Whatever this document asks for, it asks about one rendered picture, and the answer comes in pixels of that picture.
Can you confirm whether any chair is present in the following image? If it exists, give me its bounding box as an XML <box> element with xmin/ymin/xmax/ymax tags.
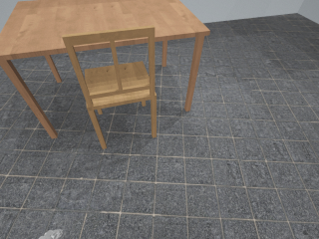
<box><xmin>62</xmin><ymin>25</ymin><xmax>157</xmax><ymax>149</ymax></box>

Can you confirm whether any left robot hand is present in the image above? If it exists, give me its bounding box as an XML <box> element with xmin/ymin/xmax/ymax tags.
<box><xmin>39</xmin><ymin>229</ymin><xmax>64</xmax><ymax>239</ymax></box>

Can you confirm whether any table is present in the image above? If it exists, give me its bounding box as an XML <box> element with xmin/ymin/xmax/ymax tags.
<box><xmin>0</xmin><ymin>0</ymin><xmax>210</xmax><ymax>139</ymax></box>

